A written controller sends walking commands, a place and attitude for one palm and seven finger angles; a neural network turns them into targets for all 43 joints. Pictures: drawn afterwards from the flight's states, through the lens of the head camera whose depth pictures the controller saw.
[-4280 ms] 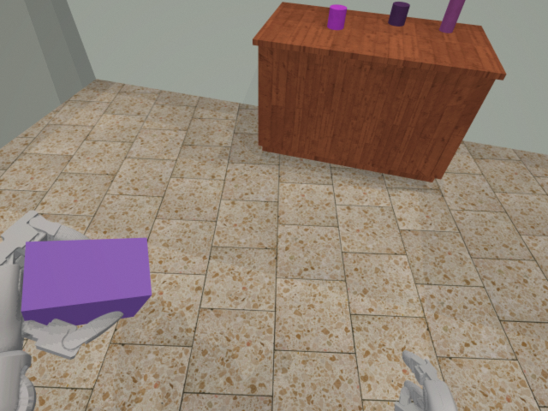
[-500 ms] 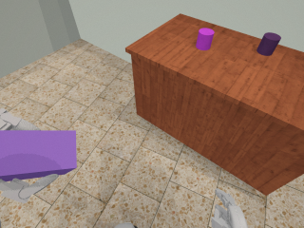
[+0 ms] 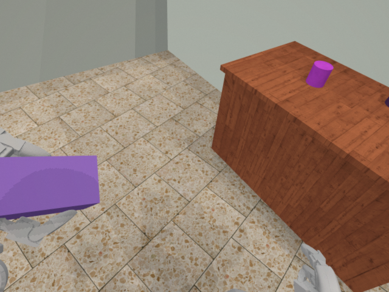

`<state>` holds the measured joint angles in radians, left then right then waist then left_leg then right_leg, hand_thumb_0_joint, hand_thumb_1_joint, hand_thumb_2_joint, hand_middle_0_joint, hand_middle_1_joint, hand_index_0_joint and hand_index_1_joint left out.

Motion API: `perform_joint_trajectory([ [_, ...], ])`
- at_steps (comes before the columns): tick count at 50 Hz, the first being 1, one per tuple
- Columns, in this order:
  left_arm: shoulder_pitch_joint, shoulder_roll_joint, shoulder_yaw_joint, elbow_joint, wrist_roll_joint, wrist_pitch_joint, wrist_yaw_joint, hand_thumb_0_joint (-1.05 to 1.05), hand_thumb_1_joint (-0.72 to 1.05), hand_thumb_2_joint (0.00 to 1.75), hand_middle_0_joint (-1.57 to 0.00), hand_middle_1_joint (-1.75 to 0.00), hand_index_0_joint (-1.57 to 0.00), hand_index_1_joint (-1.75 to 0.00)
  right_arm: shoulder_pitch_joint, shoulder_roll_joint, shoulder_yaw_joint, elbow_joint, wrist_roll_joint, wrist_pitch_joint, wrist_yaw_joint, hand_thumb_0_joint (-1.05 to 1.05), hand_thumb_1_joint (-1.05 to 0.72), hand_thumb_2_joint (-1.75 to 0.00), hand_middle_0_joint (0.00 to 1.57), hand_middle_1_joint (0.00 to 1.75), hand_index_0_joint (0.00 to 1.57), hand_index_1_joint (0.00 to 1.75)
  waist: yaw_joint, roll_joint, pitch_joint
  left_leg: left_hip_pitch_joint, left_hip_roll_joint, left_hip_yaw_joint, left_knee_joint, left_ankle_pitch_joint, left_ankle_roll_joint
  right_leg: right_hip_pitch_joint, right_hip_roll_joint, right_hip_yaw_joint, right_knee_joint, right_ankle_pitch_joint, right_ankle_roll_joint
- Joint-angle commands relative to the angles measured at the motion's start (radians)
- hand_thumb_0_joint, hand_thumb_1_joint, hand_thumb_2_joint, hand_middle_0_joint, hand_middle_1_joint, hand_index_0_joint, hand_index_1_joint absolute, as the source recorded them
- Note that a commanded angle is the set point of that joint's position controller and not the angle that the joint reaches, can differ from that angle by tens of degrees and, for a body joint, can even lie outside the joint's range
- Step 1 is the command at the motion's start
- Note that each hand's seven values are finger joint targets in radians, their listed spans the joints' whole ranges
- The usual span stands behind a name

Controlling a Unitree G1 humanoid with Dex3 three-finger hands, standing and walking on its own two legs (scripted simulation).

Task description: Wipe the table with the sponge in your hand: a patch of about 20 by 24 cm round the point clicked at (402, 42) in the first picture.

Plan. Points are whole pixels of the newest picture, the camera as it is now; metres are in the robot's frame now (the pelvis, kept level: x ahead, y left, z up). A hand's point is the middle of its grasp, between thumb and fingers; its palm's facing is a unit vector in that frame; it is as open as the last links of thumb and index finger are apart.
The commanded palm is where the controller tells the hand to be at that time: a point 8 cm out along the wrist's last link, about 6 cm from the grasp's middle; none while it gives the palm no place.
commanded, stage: walk to a spot facing it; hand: left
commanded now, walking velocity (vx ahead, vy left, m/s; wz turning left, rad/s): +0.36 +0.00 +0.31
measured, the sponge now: (61, 187) +0.22 +0.21 +0.18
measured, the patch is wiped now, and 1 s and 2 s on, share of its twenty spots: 0.00 0.00 0.00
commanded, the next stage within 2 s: turn to face it in 1.10 s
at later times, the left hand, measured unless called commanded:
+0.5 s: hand (55, 209) +0.18 +0.20 +0.19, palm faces +0.50 -0.70 -0.50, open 10.7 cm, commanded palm +0.12 +0.25 +0.19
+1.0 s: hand out of the picture +0.23 +0.30 +0.19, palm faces +0.69 -0.59 -0.41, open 10.7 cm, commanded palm +0.13 +0.31 +0.19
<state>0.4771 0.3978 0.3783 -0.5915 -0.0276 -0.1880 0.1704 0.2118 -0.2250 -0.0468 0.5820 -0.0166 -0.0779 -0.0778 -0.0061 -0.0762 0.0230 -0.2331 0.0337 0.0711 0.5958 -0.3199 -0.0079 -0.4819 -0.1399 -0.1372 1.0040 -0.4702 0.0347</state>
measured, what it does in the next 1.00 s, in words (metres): walks ahead, turning left: right foot, then left foot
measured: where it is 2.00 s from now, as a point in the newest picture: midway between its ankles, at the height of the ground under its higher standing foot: outside the picture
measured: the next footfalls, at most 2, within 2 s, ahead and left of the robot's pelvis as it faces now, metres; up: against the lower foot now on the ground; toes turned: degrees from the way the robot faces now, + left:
right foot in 0.28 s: +0.10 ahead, -0.12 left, +0.00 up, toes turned -1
left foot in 0.88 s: +0.13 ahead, +0.13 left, +0.00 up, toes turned +31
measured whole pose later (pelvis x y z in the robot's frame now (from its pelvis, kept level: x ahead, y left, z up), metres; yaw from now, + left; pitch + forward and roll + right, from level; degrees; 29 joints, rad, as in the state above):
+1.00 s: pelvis +0.10 -0.01 +0.00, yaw +25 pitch -1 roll +1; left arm 0.36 0.43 0.37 -0.58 -0.01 -0.18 0.16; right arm 0.12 -0.11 0.01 0.57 0.00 -0.06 -0.03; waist -0.01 -0.06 0.12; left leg -0.33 0.03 0.11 0.63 -0.28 0.03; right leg -0.49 -0.11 -0.09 1.30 -0.53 0.03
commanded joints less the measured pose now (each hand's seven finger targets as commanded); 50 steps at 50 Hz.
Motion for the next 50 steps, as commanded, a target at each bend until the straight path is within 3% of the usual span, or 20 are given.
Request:
perform_joint_trajectory([
  [1, -0.159, 0.131, 0.072, -0.25, 0.02, -0.091, -0.014, 0.0, 0.1, 1.3, -1.2, -1.6, -1.2, -1.6, -0.064, -0.105, -0.024, -0.112, 0.028, -0.081, 0.034, 0.0, -0.9, -0.9, 0.2, 0.3, 0.2, 0.3, -0.002, 0.317, -0.034, 0.095, 0.276, -0.377, -0.297, 0.166, 0.234, -0.247, 0.005, 0.099, 0.189, 0.054, 0.026],
  [4, -0.127, 0.083, 0.026, -0.182, 0.007, -0.088, -0.014, 0.0, 0.1, 1.3, -1.2, -1.6, -1.2, -1.6, -0.052, -0.099, -0.015, -0.097, 0.032, -0.098, 0.032, 0.0, -0.9, -0.9, 0.2, 0.3, 0.2, 0.3, 0.007, 0.355, -0.007, -0.025, 0.185, -0.233, -0.329, 0.049, 0.182, -0.071, 0.051, 0.022, 0.024, 0.108, 0.033],
  [9, -0.157, 0.091, 0.027, -0.076, 0.005, -0.076, -0.014, 0.0, 0.1, 1.3, -1.2, -1.6, -1.2, -1.6, -0.072, -0.093, 0.004, -0.077, 0.016, -0.096, 0.017, 0.0, -0.9, -0.9, 0.2, 0.3, 0.2, 0.3, 0.016, 0.321, -0.005, -0.113, 0.197, -0.26, -0.367, -0.197, 0.19, 0.128, 0.094, -0.012, -0.231, 0.046, 0.031],
  [12, -0.194, 0.098, 0.025, -0.036, 0.013, -0.056, -0.01, 0.0, 0.1, 1.3, -1.2, -1.6, -1.2, -1.6, -0.097, -0.079, 0.02, -0.071, 0.013, -0.08, 0.009, 0.0, -0.9, -0.9, 0.2, 0.3, 0.2, 0.3, 0.029, 0.233, -0.026, -0.19, 0.153, -0.237, -0.216, -0.299, 0.141, 0.35, 0.127, -0.04, -0.493, 0.059, 0.027],
  [13, -0.191, 0.115, 0.038, -0.026, 0.02, -0.048, -0.006, 0.0, 0.1, 1.3, -1.2, -1.6, -1.2, -1.6, -0.094, -0.071, 0.021, -0.063, 0.013, -0.074, 0.009, 0.0, -0.9, -0.9, 0.2, 0.3, 0.2, 0.3, 0.031, 0.143, -0.056, -0.243, 0.105, -0.191, -0.063, -0.29, 0.113, 0.438, 0.077, 0.039, -0.584, 0.03, 0.001],
  [14, -0.208, 0.148, 0.052, -0.032, 0.029, -0.04, -0.003, 0.0, 0.1, 1.3, -1.2, -1.6, -1.2, -1.6, -0.088, -0.045, 0.021, -0.07, 0.016, -0.064, 0.013, 0.0, -0.9, -0.9, 0.2, 0.3, 0.2, 0.3, 0.033, -0.102, -0.084, -0.41, 0.014, -0.085, 0.238, -0.284, 0.071, 0.543, -0.128, 0.314, -0.713, -0.159, -0.084],
  [15, -0.233, 0.201, 0.084, -0.052, 0.018, -0.034, -0.002, 0.0, 0.1, 1.3, -1.2, -1.6, -1.2, -1.6, -0.138, -0.058, 0.014, -0.088, 0.018, -0.067, 0.009, 0.0, -0.9, -0.9, 0.2, 0.3, 0.2, 0.3, 0.047, -0.274, -0.051, -0.515, -0.064, -0.061, 0.559, -0.271, 0.025, 0.502, -0.339, 0.669, -0.833, -0.184, -0.185],
  [16, -0.268, 0.187, 0.08, -0.059, 0.008, -0.04, -0.002, 0.0, 0.1, 1.3, -1.2, -1.6, -1.2, -1.6, -0.158, -0.087, 0.003, -0.084, 0.008, -0.068, 0.016, 0.0, -0.9, -0.9, 0.2, 0.3, 0.2, 0.3, 0.037, -0.189, -0.041, -0.518, -0.028, -0.141, 0.685, -0.179, 0.01, 0.426, -0.377, 0.679, -0.874, -0.259, -0.187],
  [17, -0.253, 0.191, 0.088, -0.079, 0.009, -0.056, -0.007, 0.0, 0.1, 1.3, -1.2, -1.6, -1.2, -1.6, -0.149, -0.084, -0.001, -0.077, 0.004, -0.067, 0.016, 0.0, -0.9, -0.9, 0.2, 0.3, 0.2, 0.3, 0.02, -0.12, -0.003, -0.497, 0.01, -0.154, 0.72, -0.097, 0.002, 0.348, -0.345, 0.646, -0.869, -0.252, -0.193],
  [19, -0.115, 0.198, 0.116, -0.074, 0.003, -0.073, -0.019, 0.0, 0.1, 1.3, -1.2, -1.6, -1.2, -1.6, -0.147, -0.07, 0.013, -0.068, 0.003, -0.039, 0.02, 0.0, -0.9, -0.9, 0.2, 0.3, 0.2, 0.3, 0.025, 0.003, 0.021, -0.462, 0.041, -0.116, 0.742, -0.002, -0.023, 0.273, -0.261, 0.383, -0.822, -0.056, -0.16],
  [22, -0.089, 0.191, 0.131, -0.086, -0.001, -0.08, -0.015, 0.0, 0.1, 1.3, -1.2, -1.6, -1.2, -1.6, -0.14, -0.067, 0.011, -0.082, 0.008, -0.023, 0.019, 0.0, -0.9, -0.9, 0.2, 0.3, 0.2, 0.3, 0.011, -0.025, -0.041, -0.447, 0.047, -0.054, 0.663, 0.059, -0.04, 0.35, -0.21, 0.148, -0.8, 0.125, -0.127],
  [31, 0.01, 0.153, 0.124, -0.099, -0.02, -0.069, 0.016, 0.0, 0.1, 1.3, -1.2, -1.6, -1.2, -1.6, -0.081, -0.09, -0.026, -0.139, 0.015, -0.03, 0.02, 0.0, -0.9, -0.9, 0.2, 0.3, 0.2, 0.3, 0.037, -0.063, -0.084, -0.445, 0.075, 0.049, 0.275, 0.041, -0.022, 0.551, -0.255, 0.059, -0.738, 0.4, -0.151],
  [39, -0.084, 0.15, 0.107, -0.224, -0.01, -0.046, 0.045, 0.0, 0.1, 1.3, -1.2, -1.6, -1.2, -1.6, -0.072, -0.077, -0.019, -0.178, 0.005, -0.022, 0.01, 0.0, -0.9, -0.9, 0.2, 0.3, 0.2, 0.3, 0.058, -0.096, -0.069, -0.267, 0.037, 0.135, 0.069, -0.04, 0.008, 0.487, -0.275, 0.009, -0.634, 0.467, -0.167],
  [41, -0.132, 0.138, 0.074, -0.25, -0.012, -0.04, 0.048, 0.0, 0.1, 1.3, -1.2, -1.6, -1.2, -1.6, -0.047, -0.083, -0.021, -0.17, 0.004, -0.02, 0.004, 0.0, -0.9, -0.9, 0.2, 0.3, 0.2, 0.3, 0.011, -0.015, -0.126, -0.066, -0.022, 0.164, -0.046, 0.02, 0.013, 0.415, -0.248, -0.058, -0.418, 0.54, -0.129],
  [42, -0.164, 0.141, 0.07, -0.284, -0.01, -0.051, 0.049, 0.0, 0.1, 1.3, -1.2, -1.6, -1.2, -1.6, -0.034, -0.083, -0.021, -0.173, 0.004, -0.022, -0.001, 0.0, -0.9, -0.9, 0.2, 0.3, 0.2, 0.3, -0.019, 0.079, -0.187, 0.119, -0.031, 0.145, -0.111, 0.066, 0.035, 0.314, -0.188, -0.108, -0.187, 0.575, -0.088],
  [43, -0.177, 0.139, 0.073, -0.313, -0.001, -0.071, 0.049, 0.0, 0.1, 1.3, -1.2, -1.6, -1.2, -1.6, -0.049, -0.098, -0.024, -0.18, 0.005, -0.022, -0.002, 0.0, -0.9, -0.9, 0.2, 0.3, 0.2, 0.3, -0.026, 0.32, -0.226, 0.301, 0.096, -0.098, -0.17, 0.148, 0.103, 0.11, -0.081, -0.119, 0.076, 0.314, -0.034],
  [44, -0.17, 0.147, 0.073, -0.349, 0.002, -0.096, 0.049, 0.0, 0.1, 1.3, -1.2, -1.6, -1.2, -1.6, -0.062, -0.104, -0.013, -0.187, 0.003, -0.036, 0.009, 0.0, -0.9, -0.9, 0.2, 0.3, 0.2, 0.3, -0.007, 0.533, -0.228, 0.42, 0.372, -0.549, -0.235, 0.538, 0.25, -0.144, 0.063, -0.041, 0.308, -0.162, 0.003],
  [45, -0.181, 0.215, 0.109, -0.318, 0.027, -0.103, 0.047, 0.0, 0.1, 1.3, -1.2, -1.6, -1.2, -1.6, -0.066, -0.081, 0.007, -0.187, 0.008, -0.042, 0.025, 0.0, -0.9, -0.9, 0.2, 0.3, 0.2, 0.3, -0.015, 0.412, -0.19, 0.404, 0.416, -0.625, -0.244, 0.635, 0.302, -0.219, 0.062, 0.076, 0.415, -0.173, -0.022],
  [46, -0.174, 0.234, 0.129, -0.238, 0.022, -0.103, 0.026, 0.0, 0.1, 1.3, -1.2, -1.6, -1.2, -1.6, -0.077, -0.087, 0.0, -0.164, 0.016, -0.045, 0.033, 0.0, -0.9, -0.9, 0.2, 0.3, 0.2, 0.3, -0.008, 0.278, -0.17, 0.315, 0.397, -0.582, -0.241, 0.539, 0.286, -0.223, 0.029, 0.115, 0.411, -0.132, -0.023],
  [50, -0.019, 0.189, 0.164, -0.321, -0.012, -0.099, 0.003, 0.0, 0.1, 1.3, -1.2, -1.6, -1.2, -1.6, -0.085, -0.072, -0.014, -0.134, 0.039, -0.038, 0.045, 0.0, -0.9, -0.9, 0.2, 0.3, 0.2, 0.3, 0.012, 0.28, -0.127, 0.143, 0.28, -0.277, -0.264, 0.326, 0.232, -0.211, -0.003, 0.092, 0.256, 0.033, 0.014],
])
